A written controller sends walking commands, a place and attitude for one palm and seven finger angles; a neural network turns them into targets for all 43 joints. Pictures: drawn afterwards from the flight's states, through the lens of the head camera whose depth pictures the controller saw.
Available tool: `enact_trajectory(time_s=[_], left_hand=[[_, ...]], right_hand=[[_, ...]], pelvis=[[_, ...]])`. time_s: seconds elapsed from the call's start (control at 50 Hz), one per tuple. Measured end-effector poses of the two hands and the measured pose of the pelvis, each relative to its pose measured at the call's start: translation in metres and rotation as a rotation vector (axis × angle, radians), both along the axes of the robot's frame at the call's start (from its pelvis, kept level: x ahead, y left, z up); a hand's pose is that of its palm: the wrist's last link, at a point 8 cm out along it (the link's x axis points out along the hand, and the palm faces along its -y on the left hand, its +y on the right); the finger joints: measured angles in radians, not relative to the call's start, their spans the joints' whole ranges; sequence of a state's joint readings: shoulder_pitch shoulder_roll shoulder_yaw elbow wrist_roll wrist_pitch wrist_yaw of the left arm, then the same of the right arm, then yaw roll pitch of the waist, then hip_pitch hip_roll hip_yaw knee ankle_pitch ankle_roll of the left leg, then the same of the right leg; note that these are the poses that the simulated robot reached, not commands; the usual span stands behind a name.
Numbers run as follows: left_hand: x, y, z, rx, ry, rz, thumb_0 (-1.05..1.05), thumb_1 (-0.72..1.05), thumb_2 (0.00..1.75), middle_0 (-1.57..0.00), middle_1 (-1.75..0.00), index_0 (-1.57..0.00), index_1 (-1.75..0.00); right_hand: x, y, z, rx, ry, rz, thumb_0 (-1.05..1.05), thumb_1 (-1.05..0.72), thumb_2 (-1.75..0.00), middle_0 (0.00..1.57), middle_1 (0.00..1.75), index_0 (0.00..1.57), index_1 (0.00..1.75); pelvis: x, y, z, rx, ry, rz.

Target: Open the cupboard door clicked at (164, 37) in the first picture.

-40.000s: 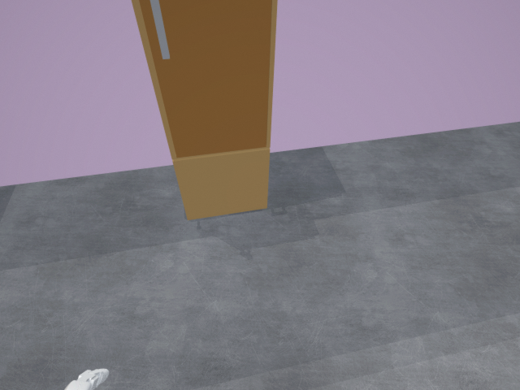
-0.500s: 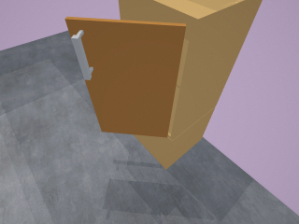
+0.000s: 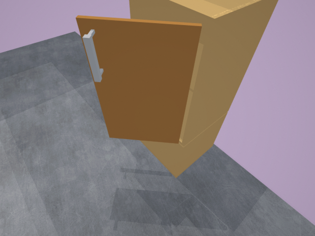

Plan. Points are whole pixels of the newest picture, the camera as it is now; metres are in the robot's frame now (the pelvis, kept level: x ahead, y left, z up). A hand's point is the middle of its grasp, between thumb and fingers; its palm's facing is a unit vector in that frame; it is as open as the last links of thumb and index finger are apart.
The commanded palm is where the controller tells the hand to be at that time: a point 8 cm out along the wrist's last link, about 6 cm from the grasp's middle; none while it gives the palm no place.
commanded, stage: shuffle to correct the standing spot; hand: left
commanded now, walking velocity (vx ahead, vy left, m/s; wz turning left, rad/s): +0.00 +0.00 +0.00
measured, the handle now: (95, 56) +0.59 +0.24 +0.14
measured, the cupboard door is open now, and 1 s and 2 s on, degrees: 44 44 44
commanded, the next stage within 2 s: come to a stop and stand still in 0.20 s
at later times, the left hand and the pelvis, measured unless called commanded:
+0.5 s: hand out of the picture +0.03 +0.22 -0.19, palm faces +0.01 -0.98 -0.18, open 7.4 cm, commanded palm none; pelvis +0.05 +0.05 -0.01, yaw +0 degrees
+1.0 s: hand (96, 223) +0.18 +0.19 -0.17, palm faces -0.06 -0.98 -0.20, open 7.4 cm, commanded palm none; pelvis +0.06 +0.03 -0.01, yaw -1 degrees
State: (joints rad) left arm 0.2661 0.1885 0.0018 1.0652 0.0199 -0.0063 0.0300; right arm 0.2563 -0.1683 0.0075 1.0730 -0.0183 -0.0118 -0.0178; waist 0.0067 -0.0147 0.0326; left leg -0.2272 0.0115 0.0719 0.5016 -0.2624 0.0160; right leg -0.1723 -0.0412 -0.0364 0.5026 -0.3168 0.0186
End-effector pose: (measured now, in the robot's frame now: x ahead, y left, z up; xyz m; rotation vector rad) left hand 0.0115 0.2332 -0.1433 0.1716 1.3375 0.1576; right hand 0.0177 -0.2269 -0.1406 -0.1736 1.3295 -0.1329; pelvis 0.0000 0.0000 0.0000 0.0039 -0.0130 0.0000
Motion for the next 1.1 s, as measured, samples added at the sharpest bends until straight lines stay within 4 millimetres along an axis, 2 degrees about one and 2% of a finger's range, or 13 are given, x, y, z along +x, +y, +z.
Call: enact_trajectory(time_s=[0.14, 0.26, 0.34, 0.42, 0.46, 0.52, 0.6, 0.68, 0.78, 0.9, 0.96, 1.04, 1.1], left_hand=[[-0.006, -0.001, -0.001, -0.005, 0.029, 0.004, 0.00, 0.90, 0.90, -0.20, -0.30, -0.20, -0.30], [-0.012, -0.002, -0.007, -0.024, 0.062, 0.037, 0.00, 0.90, 0.90, -0.20, -0.30, -0.20, -0.30], [-0.015, 0.004, -0.015, -0.045, 0.102, 0.063, 0.00, 0.90, 0.90, -0.20, -0.30, -0.20, -0.30], [-0.011, 0.016, -0.019, -0.050, 0.143, 0.035, 0.00, 0.90, 0.90, -0.21, -0.30, -0.20, -0.30], [-0.002, 0.025, -0.018, -0.049, 0.151, 0.026, 0.00, 0.90, 0.90, -0.21, -0.30, -0.20, -0.30], [0.026, 0.044, -0.009, -0.019, 0.113, 0.017, 0.00, 0.90, 0.90, -0.21, -0.30, -0.20, -0.30], [0.076, 0.066, 0.005, 0.026, -0.011, 0.004, 0.01, 0.90, 0.90, -0.21, -0.30, -0.20, -0.30], [0.120, 0.076, 0.015, 0.049, -0.119, -0.025, 0.00, 0.90, 0.90, -0.20, -0.30, -0.20, -0.30], [0.158, 0.067, 0.022, 0.038, -0.194, -0.065, 0.00, 0.91, 0.90, -0.20, -0.30, -0.20, -0.29], [0.178, 0.035, 0.020, 0.003, -0.225, -0.104, 0.00, 0.91, 0.90, -0.20, -0.30, -0.20, -0.29], [0.176, 0.019, 0.011, -0.005, -0.236, -0.110, 0.00, 0.90, 0.90, -0.20, -0.30, -0.20, -0.30], [0.154, 0.005, 0.000, -0.031, -0.175, -0.114, 0.00, 0.90, 0.90, -0.20, -0.30, -0.20, -0.30], [0.137, 0.003, -0.007, -0.045, -0.136, -0.064, 0.00, 0.91, 0.90, -0.21, -0.30, -0.20, -0.30]], right_hand=[[-0.006, 0.000, -0.001, 0.005, 0.033, 0.001, 0.01, -0.91, -0.90, 0.20, 0.30, 0.20, 0.30], [-0.002, 0.001, -0.005, 0.004, 0.074, 0.006, 0.01, -0.91, -0.90, 0.20, 0.30, 0.20, 0.30], [0.012, 0.007, -0.002, -0.020, 0.081, 0.005, 0.01, -0.91, -0.90, 0.20, 0.30, 0.20, 0.30], [0.039, 0.020, 0.001, -0.047, 0.031, -0.006, 0.01, -0.91, -0.90, 0.20, 0.30, 0.20, 0.30], [0.051, 0.030, 0.004, -0.050, -0.011, -0.008, 0.01, -0.91, -0.90, 0.20, 0.30, 0.19, 0.30], [0.061, 0.044, 0.007, -0.044, -0.042, -0.009, 0.01, -0.91, -0.90, 0.20, 0.30, 0.20, 0.30], [0.061, 0.055, 0.008, -0.037, -0.031, -0.010, 0.01, -0.93, -0.90, 0.20, 0.30, 0.20, 0.30], [0.058, 0.061, 0.006, -0.027, -0.023, -0.018, 0.01, -0.93, -0.90, 0.20, 0.30, 0.20, 0.30], [0.050, 0.063, 0.002, -0.014, -0.006, -0.032, 0.01, -0.92, -0.90, 0.20, 0.30, 0.20, 0.30], [0.037, 0.054, -0.007, 0.011, 0.039, -0.059, 0.01, -0.91, -0.90, 0.21, 0.30, 0.20, 0.30], [0.033, 0.045, -0.016, 0.021, 0.060, -0.079, 0.01, -0.91, -0.90, 0.21, 0.30, 0.20, 0.30], [0.035, 0.034, -0.017, 0.007, 0.074, -0.094, 0.01, -0.91, -0.90, 0.20, 0.30, 0.20, 0.30], [0.038, 0.032, -0.010, -0.003, 0.071, -0.089, 0.01, -0.91, -0.90, 0.20, 0.30, 0.20, 0.30]], pelvis=[[0.002, 0.000, 0.000, 0.002, 0.006, 0.001], [0.016, 0.004, -0.005, -0.007, 0.016, 0.009], [0.032, 0.014, -0.008, -0.008, 0.021, 0.005], [0.044, 0.031, -0.011, -0.022, 0.037, -0.012], [0.046, 0.041, -0.009, -0.032, 0.035, -0.005], [0.049, 0.051, -0.003, -0.044, 0.028, 0.004], [0.050, 0.060, 0.003, -0.051, 0.025, 0.005], [0.051, 0.062, 0.003, -0.050, 0.022, 0.000], [0.054, 0.059, 0.002, -0.044, 0.024, -0.001], [0.061, 0.048, -0.002, -0.026, 0.035, -0.011], [0.064, 0.038, -0.011, -0.008, 0.041, -0.017], [0.065, 0.032, -0.012, -0.029, 0.036, -0.001], [0.067, 0.028, -0.011, -0.017, 0.026, 0.000]])
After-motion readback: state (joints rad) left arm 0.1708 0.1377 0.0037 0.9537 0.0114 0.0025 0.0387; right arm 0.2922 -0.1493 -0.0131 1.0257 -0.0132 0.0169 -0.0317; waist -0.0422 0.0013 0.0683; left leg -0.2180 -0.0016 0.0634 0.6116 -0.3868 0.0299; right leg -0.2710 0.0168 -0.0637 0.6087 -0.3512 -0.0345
